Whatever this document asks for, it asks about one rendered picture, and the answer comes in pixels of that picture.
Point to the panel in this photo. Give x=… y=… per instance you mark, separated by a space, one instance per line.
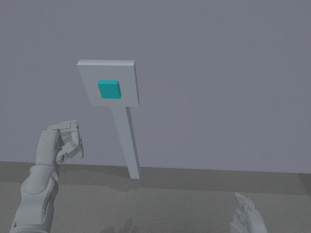
x=92 y=71

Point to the button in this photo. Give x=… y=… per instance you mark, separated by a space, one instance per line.
x=109 y=89

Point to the robot left forearm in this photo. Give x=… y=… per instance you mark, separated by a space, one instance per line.
x=38 y=191

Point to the robot left hand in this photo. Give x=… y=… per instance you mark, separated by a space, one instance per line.
x=53 y=149

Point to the robot right hand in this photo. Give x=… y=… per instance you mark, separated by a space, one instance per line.
x=253 y=221

